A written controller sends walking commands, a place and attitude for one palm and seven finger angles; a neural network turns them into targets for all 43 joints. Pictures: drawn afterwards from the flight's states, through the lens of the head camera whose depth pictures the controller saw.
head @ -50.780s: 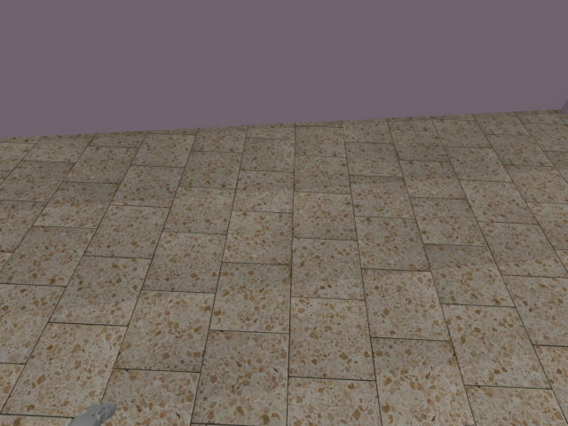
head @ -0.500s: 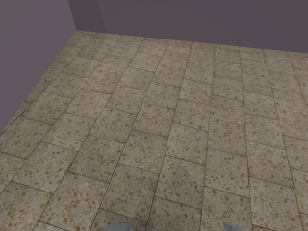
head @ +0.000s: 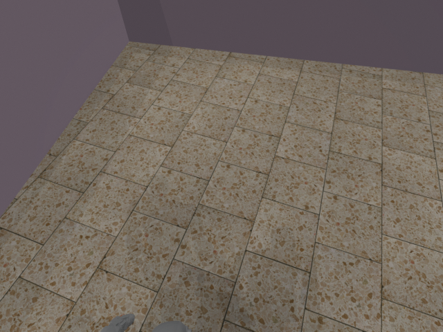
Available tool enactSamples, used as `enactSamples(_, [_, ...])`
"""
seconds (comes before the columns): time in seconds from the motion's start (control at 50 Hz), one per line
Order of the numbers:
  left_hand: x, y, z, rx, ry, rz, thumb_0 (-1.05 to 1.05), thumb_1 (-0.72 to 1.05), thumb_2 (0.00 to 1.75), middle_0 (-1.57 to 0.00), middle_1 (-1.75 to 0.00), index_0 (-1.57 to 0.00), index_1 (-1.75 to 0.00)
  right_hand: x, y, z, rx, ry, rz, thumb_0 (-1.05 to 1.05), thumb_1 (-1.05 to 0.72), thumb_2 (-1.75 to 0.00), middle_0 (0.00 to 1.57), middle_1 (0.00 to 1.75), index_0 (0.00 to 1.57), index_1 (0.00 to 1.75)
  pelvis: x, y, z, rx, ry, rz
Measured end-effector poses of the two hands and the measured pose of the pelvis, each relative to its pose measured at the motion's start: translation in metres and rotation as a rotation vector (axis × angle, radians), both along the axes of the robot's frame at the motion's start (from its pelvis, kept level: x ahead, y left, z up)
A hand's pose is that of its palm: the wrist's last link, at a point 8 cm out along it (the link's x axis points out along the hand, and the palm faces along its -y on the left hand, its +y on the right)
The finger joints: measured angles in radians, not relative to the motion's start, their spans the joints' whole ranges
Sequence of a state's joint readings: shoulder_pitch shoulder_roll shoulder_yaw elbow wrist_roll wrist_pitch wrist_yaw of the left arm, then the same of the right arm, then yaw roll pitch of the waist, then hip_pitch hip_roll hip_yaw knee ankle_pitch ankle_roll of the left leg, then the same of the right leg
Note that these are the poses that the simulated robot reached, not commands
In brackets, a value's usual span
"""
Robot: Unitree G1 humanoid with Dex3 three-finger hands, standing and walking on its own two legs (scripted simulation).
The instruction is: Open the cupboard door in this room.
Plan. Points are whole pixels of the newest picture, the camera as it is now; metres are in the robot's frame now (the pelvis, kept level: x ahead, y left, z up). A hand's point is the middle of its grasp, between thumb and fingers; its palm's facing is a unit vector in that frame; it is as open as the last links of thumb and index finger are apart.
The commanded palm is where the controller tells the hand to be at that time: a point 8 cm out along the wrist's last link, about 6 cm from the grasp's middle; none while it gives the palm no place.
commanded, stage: turn to face it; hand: left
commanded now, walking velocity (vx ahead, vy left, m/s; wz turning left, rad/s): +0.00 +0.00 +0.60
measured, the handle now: out of the picture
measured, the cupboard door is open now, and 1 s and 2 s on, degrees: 43 43 43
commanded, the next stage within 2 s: none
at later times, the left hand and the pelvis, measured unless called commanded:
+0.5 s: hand out of the picture +0.12 +0.22 -0.16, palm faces +0.29 -0.91 -0.30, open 7.4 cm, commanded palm none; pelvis +0.08 -0.02 -0.01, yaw +17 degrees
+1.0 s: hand out of the picture +0.02 +0.17 -0.19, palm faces +0.60 -0.76 -0.24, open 7.4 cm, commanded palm none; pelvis +0.11 -0.02 -0.01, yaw +37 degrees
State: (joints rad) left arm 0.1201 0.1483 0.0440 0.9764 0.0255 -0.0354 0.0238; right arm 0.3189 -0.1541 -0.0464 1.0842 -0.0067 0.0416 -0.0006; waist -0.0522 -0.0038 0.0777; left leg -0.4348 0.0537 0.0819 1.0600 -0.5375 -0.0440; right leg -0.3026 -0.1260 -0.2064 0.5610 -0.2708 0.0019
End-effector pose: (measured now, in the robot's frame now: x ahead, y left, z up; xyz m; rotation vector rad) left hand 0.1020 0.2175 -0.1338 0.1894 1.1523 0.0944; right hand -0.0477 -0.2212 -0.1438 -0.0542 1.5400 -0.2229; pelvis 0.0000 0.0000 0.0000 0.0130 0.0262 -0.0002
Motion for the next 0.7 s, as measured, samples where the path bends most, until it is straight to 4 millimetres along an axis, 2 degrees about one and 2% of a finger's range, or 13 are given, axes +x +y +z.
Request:
enactSamples(0.1, [-0.002, 0.018, -0.009, -0.01, 0.005, 0.098, -0.02, 0.94, 0.9, -0.21, -0.3, -0.2, -0.3, 0.101, -0.016, 0.012, -0.065, -0.156, 0.14, 0.01, -0.91, -0.9, 0.2, 0.3, 0.19, 0.3, 0.02, 0.003, 0.0, -0.002, 0.0, 0.073])
enactSamples(0.16, [-0.009, 0.035, -0.025, -0.023, 0.03, 0.149, -0.01, 0.93, 0.9, -0.21, -0.3, -0.2, -0.3, 0.16, -0.018, 0.012, -0.113, -0.269, 0.224, 0.01, -0.91, -0.9, 0.2, 0.3, 0.19, 0.3, 0.033, 0.014, -0.013, -0.023, -0.006, 0.109])
enactSamples(0.2, [-0.015, 0.045, -0.032, -0.015, 0.066, 0.175, -0.01, 0.93, 0.9, -0.21, -0.3, -0.2, -0.3, 0.19, -0.016, 0.015, -0.135, -0.332, 0.258, 0.0, -0.91, -0.9, 0.2, 0.3, 0.19, 0.3, 0.038, 0.017, -0.018, -0.02, -0.004, 0.124])
enactSamples(0.24, [-0.017, 0.053, -0.029, 0.002, 0.09, 0.195, 0.0, 0.92, 0.9, -0.21, -0.3, -0.2, -0.3, 0.212, -0.014, 0.022, -0.145, -0.373, 0.284, 0.0, -0.91, -0.9, 0.2, 0.3, 0.19, 0.3, 0.043, 0.017, -0.015, -0.021, -0.001, 0.137])
enactSamples(0.34, [-0.012, 0.062, -0.009, 0.035, 0.068, 0.254, 0.0, 0.92, 0.9, -0.2, -0.3, -0.2, -0.29, 0.244, -0.012, 0.03, -0.129, -0.384, 0.357, 0.0, -0.91, -0.9, 0.2, 0.3, 0.2, 0.3, 0.055, 0.009, -0.003, -0.027, 0.01, 0.193])
enactSamples(0.44, [-0.006, 0.054, 0.009, 0.075, 0.035, 0.301, 0.0, 0.91, 0.9, -0.2, -0.3, -0.19, -0.29, 0.263, -0.017, 0.019, -0.075, -0.345, 0.411, 0.0, -0.91, -0.9, 0.2, 0.3, 0.2, 0.3, 0.068, -0.007, 0.0, -0.026, 0.014, 0.255])
enactSamples(0.54, [-0.013, 0.032, 0.013, 0.127, 0.021, 0.35, 0.0, 0.91, 0.9, -0.2, -0.3, -0.2, -0.29, 0.286, -0.03, -0.005, -0.017, -0.304, 0.44, 0.0, -0.91, -0.9, 0.2, 0.3, 0.2, 0.3, 0.083, -0.032, -0.01, 0.004, 0.019, 0.321])
enactSamples(0.62, [-0.032, 0.007, 0.02, 0.111, 0.076, 0.414, 0.0, 0.91, 0.9, -0.2, -0.3, -0.2, -0.29, 0.307, -0.031, -0.003, 0.006, -0.27, 0.491, 0.01, -0.91, -0.9, 0.2, 0.3, 0.2, 0.3, 0.092, -0.039, 0.0, 0.02, 0.015, 0.385])
enactSamples(0.7, [-0.05, -0.016, 0.02, 0.068, 0.126, 0.475, 0.0, 0.91, 0.9, -0.2, -0.3, -0.2, -0.3, 0.328, -0.021, 0.005, 0.022, -0.26, 0.548, 0.01, -0.91, -0.9, 0.2, 0.3, 0.2, 0.3, 0.102, -0.043, 0.007, 0.035, 0.019, 0.442])
